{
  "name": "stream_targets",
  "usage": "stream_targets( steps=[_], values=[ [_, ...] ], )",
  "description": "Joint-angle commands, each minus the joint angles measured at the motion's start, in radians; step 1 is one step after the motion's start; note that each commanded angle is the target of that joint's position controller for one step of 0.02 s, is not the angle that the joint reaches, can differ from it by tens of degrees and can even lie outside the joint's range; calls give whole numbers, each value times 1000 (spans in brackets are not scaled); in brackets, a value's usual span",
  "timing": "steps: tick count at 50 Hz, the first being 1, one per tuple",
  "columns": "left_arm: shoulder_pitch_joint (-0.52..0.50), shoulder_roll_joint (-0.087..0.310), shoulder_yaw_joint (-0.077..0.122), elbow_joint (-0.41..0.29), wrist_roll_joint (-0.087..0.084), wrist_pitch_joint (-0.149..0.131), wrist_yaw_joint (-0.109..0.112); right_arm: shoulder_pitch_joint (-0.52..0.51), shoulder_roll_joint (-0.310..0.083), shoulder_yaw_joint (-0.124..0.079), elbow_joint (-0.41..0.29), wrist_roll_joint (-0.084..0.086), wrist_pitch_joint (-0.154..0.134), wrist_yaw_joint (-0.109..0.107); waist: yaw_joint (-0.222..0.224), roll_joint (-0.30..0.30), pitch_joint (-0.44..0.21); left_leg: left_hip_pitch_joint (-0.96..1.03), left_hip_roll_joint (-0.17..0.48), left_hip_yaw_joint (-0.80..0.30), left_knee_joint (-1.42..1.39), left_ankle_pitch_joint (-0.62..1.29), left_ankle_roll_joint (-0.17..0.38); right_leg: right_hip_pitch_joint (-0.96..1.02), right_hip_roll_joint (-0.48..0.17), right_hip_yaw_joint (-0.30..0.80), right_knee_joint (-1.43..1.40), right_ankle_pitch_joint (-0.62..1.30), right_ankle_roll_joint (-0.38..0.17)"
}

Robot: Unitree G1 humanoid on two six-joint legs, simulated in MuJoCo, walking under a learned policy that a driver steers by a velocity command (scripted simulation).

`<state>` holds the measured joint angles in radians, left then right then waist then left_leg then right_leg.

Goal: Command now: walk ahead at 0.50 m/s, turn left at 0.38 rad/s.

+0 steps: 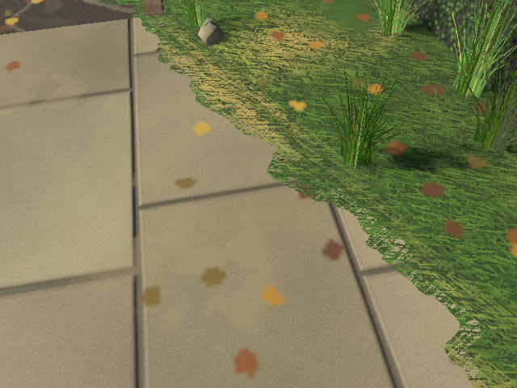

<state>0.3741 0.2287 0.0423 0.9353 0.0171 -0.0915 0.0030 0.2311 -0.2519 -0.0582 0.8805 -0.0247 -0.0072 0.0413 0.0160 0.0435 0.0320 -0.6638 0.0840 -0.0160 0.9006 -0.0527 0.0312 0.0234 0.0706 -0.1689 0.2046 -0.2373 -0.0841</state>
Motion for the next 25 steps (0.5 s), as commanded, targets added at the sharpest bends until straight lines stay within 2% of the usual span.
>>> stream_targets(
  steps=[1,4,6,8,9,10,11,12,13,14,15,16,17,18,21,25],
  values=[
    [-4,105,15,-37,-2,-18,11,-115,-16,9,-89,-5,-14,11,10,-102,79,0,-6,58,-132,84,7,-61,-280,43,-92,424,-53],
    [53,119,15,-4,2,-10,23,-190,-13,16,-127,-8,-17,19,30,-95,90,8,-28,116,-236,46,43,42,-306,2,-44,563,-42],
    [48,140,18,3,6,-2,31,-173,-23,12,-133,-9,-16,17,9,-110,63,73,-74,155,-273,-36,81,98,-317,-32,51,820,-27],
    [30,172,25,3,10,10,38,-84,-48,0,-115,-11,-14,8,-38,-143,-4,192,-142,191,-275,-152,129,130,-325,-58,232,1096,-21],
    [22,187,29,-2,13,20,38,7,-70,-12,-91,-13,-18,3,-77,-144,-61,299,-171,186,-302,-194,156,109,-328,-61,390,1107,-24],
    [4,195,31,-14,8,26,35,150,-106,-32,-49,-23,-26,-5,-149,-108,-137,505,-178,143,-391,-172,194,3,-309,-73,619,954,-9],
    [5,149,18,-58,-6,20,25,264,-216,-69,-31,-31,-24,-23,-188,24,-239,775,39,-162,-436,-273,287,-278,-239,-87,970,544,29],
    [-5,104,16,-123,-10,9,6,193,-288,-86,-50,-5,-15,-22,-108,198,-293,959,263,-713,-575,-150,433,-654,-1,50,1279,-293,75],
    [-108,141,18,-143,6,-2,1,183,-264,-82,-47,22,-8,-24,-134,24,-229,916,242,-630,-605,-118,413,-754,-74,220,1285,-214,62],
    [-131,127,11,-157,-6,-16,-3,133,-212,-69,-44,23,-9,-32,-101,-23,-113,788,224,-508,-624,-74,374,-763,-122,220,1207,-128,59],
    [-115,126,13,-146,-6,-19,-2,93,-159,-55,-44,19,-11,-35,-50,-86,-32,658,173,-417,-647,15,320,-711,-156,211,1100,-94,62],
    [-113,123,13,-148,12,-4,-1,60,-132,-45,-46,23,-18,-40,-17,-88,-3,574,121,-347,-659,89,288,-658,-175,213,1032,-88,77],
    [-84,112,10,-141,27,17,-4,38,-119,-38,-53,25,-26,-42,6,-69,-14,527,84,-292,-671,130,274,-601,-182,212,989,-80,93],
    [-79,106,9,-143,34,35,-8,45,-124,-38,-53,27,-37,-40,13,-55,-23,503,65,-270,-675,178,274,-580,-179,201,959,-79,106],
    [-146,93,5,-179,32,58,-15,86,-167,-47,-47,26,-52,-36,5,-28,-11,467,23,-233,-697,193,261,-608,-179,171,832,-1,138],
    [-313,95,0,-238,24,58,-19,161,-169,-50,-42,25,-47,-35,-61,11,12,526,-1,-252,-691,158,217,-673,-164,167,622,154,153]
  ],
)
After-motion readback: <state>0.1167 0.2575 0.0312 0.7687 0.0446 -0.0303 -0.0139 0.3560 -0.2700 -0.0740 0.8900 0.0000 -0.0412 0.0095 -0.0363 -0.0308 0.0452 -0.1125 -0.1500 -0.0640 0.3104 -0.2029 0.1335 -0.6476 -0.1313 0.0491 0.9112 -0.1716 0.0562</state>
